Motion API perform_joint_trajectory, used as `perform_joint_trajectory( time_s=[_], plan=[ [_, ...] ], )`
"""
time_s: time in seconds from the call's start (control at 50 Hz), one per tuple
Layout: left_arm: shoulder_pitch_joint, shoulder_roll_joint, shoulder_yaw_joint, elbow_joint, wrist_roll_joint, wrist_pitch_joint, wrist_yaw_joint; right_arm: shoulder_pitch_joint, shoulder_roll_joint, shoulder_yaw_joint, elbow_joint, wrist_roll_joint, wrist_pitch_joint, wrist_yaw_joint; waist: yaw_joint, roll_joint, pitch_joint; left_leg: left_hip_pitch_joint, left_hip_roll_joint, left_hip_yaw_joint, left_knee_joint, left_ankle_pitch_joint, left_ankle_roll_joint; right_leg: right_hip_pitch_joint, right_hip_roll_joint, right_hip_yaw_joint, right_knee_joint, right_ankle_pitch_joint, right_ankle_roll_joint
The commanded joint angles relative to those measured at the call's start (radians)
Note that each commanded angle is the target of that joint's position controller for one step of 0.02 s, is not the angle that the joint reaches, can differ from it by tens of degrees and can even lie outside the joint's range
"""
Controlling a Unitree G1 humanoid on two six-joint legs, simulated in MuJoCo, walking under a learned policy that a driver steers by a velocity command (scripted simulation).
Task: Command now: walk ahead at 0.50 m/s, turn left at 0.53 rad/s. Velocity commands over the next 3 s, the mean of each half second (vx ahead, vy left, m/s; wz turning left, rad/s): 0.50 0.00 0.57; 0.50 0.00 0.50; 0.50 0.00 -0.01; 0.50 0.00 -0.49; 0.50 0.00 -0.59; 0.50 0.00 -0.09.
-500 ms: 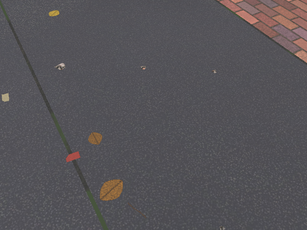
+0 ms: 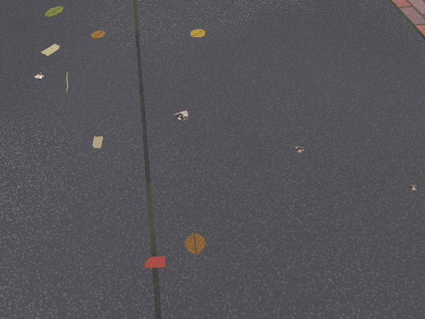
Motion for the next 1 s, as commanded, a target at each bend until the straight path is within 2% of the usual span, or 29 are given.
perform_joint_trajectory(
  time_s=[0.02, 0.06, 0.1, 0.12, 0.14, 0.16, 0.18, 0.2, 0.22, 0.24, 0.26, 0.28, 0.3, 0.34, 0.4, 0.48, 0.54, 0.6, 0.64, 0.66, 0.68, 0.7, 0.72, 0.74, 0.76, 0.78, 0.84, 0.92, 1.0],
  plan=[
    [-0.004, 0.161, 0.034, -0.053, -0.011, 0.0, 0.011, -0.123, -0.017, 0.008, -0.095, -0.001, -0.01, 0.023, 0.008, -0.06, 0.099, -0.031, -0.003, 0.048, -0.092, 0.017, 0.013, -0.01, -0.304, 0.063, -0.09, 0.314, -0.128],
    [0.011, 0.174, 0.04, -0.05, -0.021, 0.014, 0.009, -0.156, -0.023, 0.008, -0.124, 0.002, -0.009, 0.035, 0.009, -0.071, 0.104, -0.031, -0.02, 0.08, -0.128, -0.056, 0.032, 0.058, -0.324, 0.042, -0.042, 0.396, -0.118],
    [-0.012, 0.202, 0.047, -0.06, -0.03, 0.026, 0.011, -0.135, -0.05, -0.004, -0.143, 0.005, -0.007, 0.043, -0.028, -0.102, 0.066, 0.067, -0.073, 0.135, -0.144, -0.154, 0.065, 0.09, -0.329, 0.013, 0.06, 0.689, -0.099],
    [-0.027, 0.219, 0.051, -0.067, -0.035, 0.033, 0.012, -0.083, -0.075, -0.017, -0.141, 0.007, -0.006, 0.043, -0.064, -0.125, 0.024, 0.153, -0.113, 0.166, -0.138, -0.208, 0.085, 0.096, -0.327, 0.003, 0.153, 0.864, -0.088],
    [-0.047, 0.231, 0.053, -0.075, -0.039, 0.042, 0.013, 0.029, -0.114, -0.039, -0.12, 0.012, -0.005, 0.041, -0.131, -0.131, -0.037, 0.3, -0.16, 0.189, -0.165, -0.223, 0.112, 0.076, -0.31, -0.012, 0.314, 0.975, -0.072],
    [-0.059, 0.226, 0.047, -0.082, -0.04, 0.044, 0.013, 0.197, -0.179, -0.076, -0.076, 0.014, -0.004, 0.029, -0.217, -0.105, -0.127, 0.561, -0.2, 0.172, -0.24, -0.158, 0.152, -0.034, -0.267, -0.03, 0.548, 0.898, -0.032],
    [-0.044, 0.153, 0.024, -0.111, -0.003, 0.033, 0.012, 0.303, -0.284, -0.105, -0.051, 0.011, 0.004, 0.006, -0.217, 0.083, -0.201, 0.844, -0.004, -0.147, -0.253, -0.132, 0.217, -0.336, -0.201, -0.021, 0.888, 0.309, 0.018],
    [0.003, 0.054, -0.006, -0.171, -0.007, -0.008, 0.0, 0.253, -0.34, -0.103, -0.087, 0.003, -0.009, 0.01, -0.107, 0.228, -0.327, 1.081, 0.203, -0.768, -0.45, -0.334, 0.419, -0.699, 0.026, 0.185, 1.193, -0.348, 0.064],
    [-0.123, 0.137, 0.006, -0.197, -0.053, -0.05, -0.015, 0.289, -0.256, -0.075, -0.089, -0.008, -0.019, 0.018, -0.177, 0.091, -0.326, 1.089, 0.21, -0.778, -0.543, -0.345, 0.378, -0.817, -0.013, 0.346, 1.237, -0.309, 0.035],
    [-0.168, 0.14, 0.006, -0.212, -0.072, -0.066, -0.02, 0.258, -0.198, -0.061, -0.084, -0.009, -0.03, 0.016, -0.162, 0.068, -0.206, 0.999, 0.18, -0.616, -0.53, -0.279, 0.336, -0.875, -0.058, 0.335, 1.19, -0.224, 0.007],
    [-0.163, 0.138, 0.007, -0.194, -0.051, -0.069, -0.013, 0.178, -0.156, -0.049, -0.101, -0.002, -0.038, 0.016, -0.11, -0.028, -0.126, 0.833, 0.13, -0.481, -0.522, -0.176, 0.294, -0.817, -0.109, 0.337, 1.097, -0.143, 0.0],
    [-0.157, 0.155, 0.019, -0.184, -0.022, -0.06, -0.005, 0.109, -0.119, -0.037, -0.12, -0.003, -0.041, 0.014, -0.071, -0.033, -0.094, 0.699, 0.09, -0.387, -0.53, -0.088, 0.266, -0.731, -0.14, 0.339, 1.007, -0.098, 0.005],
    [-0.136, 0.16, 0.026, -0.182, -0.016, -0.044, -0.006, 0.079, -0.103, -0.029, -0.136, -0.011, -0.042, 0.008, -0.042, -0.021, -0.082, 0.618, 0.067, -0.345, -0.552, -0.039, 0.259, -0.666, -0.157, 0.343, 0.967, -0.069, 0.013],
    [-0.143, 0.138, 0.024, -0.198, -0.006, -0.02, -0.006, 0.094, -0.129, -0.034, -0.139, -0.008, -0.046, -0.004, -0.027, -0.023, -0.064, 0.537, 0.049, -0.304, -0.578, 0.05, 0.266, -0.63, -0.155, 0.325, 0.878, -0.04, 0.042],
    [-0.253, 0.11, 0.013, -0.241, 0.004, -0.008, -0.002, 0.15, -0.169, -0.044, -0.133, -0.002, -0.046, -0.026, -0.056, -0.012, -0.024, 0.492, 0.008, -0.236, -0.591, 0.093, 0.245, -0.657, -0.123, 0.302, 0.673, 0.117, 0.078],
    [-0.388, 0.081, -0.004, -0.284, -0.009, -0.016, -0.019, 0.206, -0.164, -0.042, -0.126, 0.003, -0.034, -0.034, -0.114, 0.044, 0.0, 0.461, -0.044, -0.201, -0.569, -0.023, 0.185, -0.574, -0.051, 0.284, 0.377, 0.343, 0.074],
    [-0.442, 0.104, -0.002, -0.316, -0.02, -0.026, -0.034, 0.253, -0.162, -0.041, -0.114, 0.008, -0.028, -0.035, -0.137, 0.061, 0.003, 0.518, -0.013, -0.267, -0.516, -0.07, 0.174, -0.552, -0.029, 0.303, 0.294, 0.345, 0.06],
    [-0.42, 0.141, 0.009, -0.325, -0.023, -0.043, -0.046, 0.259, -0.163, -0.043, -0.119, 0.005, -0.016, -0.044, -0.113, 0.086, -0.007, 0.605, 0.023, -0.356, -0.424, -0.058, 0.158, -0.513, -0.018, 0.319, 0.243, 0.233, 0.031],
    [-0.278, 0.174, 0.027, -0.293, -0.018, -0.054, -0.042, 0.226, -0.148, -0.037, -0.139, 0.002, -0.012, -0.044, -0.034, 0.107, -0.064, 0.593, -0.019, -0.358, -0.305, 0.058, 0.124, -0.316, -0.009, 0.294, 0.193, 0.208, -0.014],
    [-0.132, 0.218, 0.042, -0.273, 0.001, -0.059, -0.036, 0.201, -0.103, -0.019, -0.162, -0.007, -0.016, -0.038, 0.037, 0.063, -0.187, 0.494, -0.073, -0.302, -0.088, 0.033, 0.089, -0.065, -0.118, 0.383, 0.233, 0.21, -0.073],
    [0.021, 0.295, 0.063, -0.253, 0.021, -0.05, -0.028, 0.296, -0.046, -0.004, -0.187, 0.003, -0.023, -0.041, 0.035, -0.157, -0.351, 0.178, -0.206, -0.168, 0.264, -0.252, 0.012, 0.315, -0.345, 0.736, 0.209, 0.076, -0.2],
    [0.041, 0.268, 0.056, -0.235, -0.001, -0.039, -0.038, 0.361, -0.08, 0.002, -0.197, 0.02, -0.031, -0.038, 0.007, -0.375, -0.392, -0.035, -0.198, -0.152, 0.459, -0.618, -0.007, 0.397, -0.463, 1.069, 0.104, -0.128, -0.27],
    [-0.016, 0.174, 0.032, -0.257, -0.015, -0.03, -0.035, 0.308, -0.167, -0.018, -0.182, 0.026, -0.026, -0.037, 0.022, -0.237, -0.244, -0.109, -0.133, -0.166, 0.547, -0.544, -0.016, 0.283, -0.43, 0.962, 0.081, -0.244, -0.229],
    [-0.066, 0.137, 0.02, -0.266, -0.013, -0.018, -0.03, 0.219, -0.185, -0.023, -0.196, 0.014, -0.019, -0.035, 0.026, -0.138, -0.133, -0.099, -0.094, -0.121, 0.545, -0.459, -0.02, 0.134, -0.382, 0.789, 0.069, -0.185, -0.185],
    [-0.113, 0.127, 0.013, -0.262, -0.004, -0.011, -0.029, 0.172, -0.169, -0.025, -0.212, 0.003, -0.017, -0.034, 0.0, -0.097, -0.058, -0.064, -0.064, -0.104, 0.496, -0.399, -0.018, -0.005, -0.337, 0.68, 0.038, -0.082, -0.167],
    [-0.137, 0.108, 0.006, -0.257, 0.002, -0.011, -0.029, 0.162, -0.154, -0.029, -0.217, 0.0, -0.012, -0.031, -0.025, -0.111, -0.022, -0.027, -0.034, -0.106, 0.448, -0.364, -0.015, -0.088, -0.303, 0.597, 0.012, 0.004, -0.156],
    [-0.123, 0.118, 0.01, -0.227, -0.003, -0.026, -0.038, 0.181, -0.083, -0.014, -0.224, 0.006, 0.001, -0.025, -0.051, -0.128, -0.008, 0.035, -0.017, -0.084, 0.355, -0.323, -0.015, -0.179, -0.265, 0.464, -0.056, 0.127, -0.179],
    [-0.098, 0.163, 0.022, -0.196, -0.013, -0.029, -0.039, 0.1, -0.066, 0.001, -0.248, -0.008, -0.008, -0.018, -0.047, -0.09, -0.004, 0.003, -0.011, -0.069, 0.129, -0.16, -0.028, -0.134, -0.261, 0.354, -0.086, 0.271, -0.197],
    [-0.044, 0.196, 0.026, -0.17, -0.031, -0.009, -0.033, -0.044, -0.046, 0.02, -0.277, -0.006, -0.03, 0.005, 0.006, -0.091, 0.024, 0.083, -0.032, 0.022, -0.11, -0.014, -0.029, -0.127, -0.229, 0.261, -0.082, 0.29, -0.167]
  ],
)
